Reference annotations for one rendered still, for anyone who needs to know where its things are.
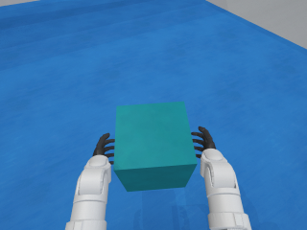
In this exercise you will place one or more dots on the robot left hand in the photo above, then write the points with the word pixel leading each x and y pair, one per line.
pixel 101 149

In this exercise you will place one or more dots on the robot left forearm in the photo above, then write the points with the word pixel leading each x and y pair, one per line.
pixel 90 198

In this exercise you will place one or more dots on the robot right forearm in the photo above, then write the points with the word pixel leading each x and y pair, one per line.
pixel 226 210

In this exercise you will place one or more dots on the robot right hand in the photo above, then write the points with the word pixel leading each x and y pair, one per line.
pixel 207 141

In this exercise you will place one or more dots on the carton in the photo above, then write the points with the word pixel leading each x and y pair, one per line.
pixel 153 147

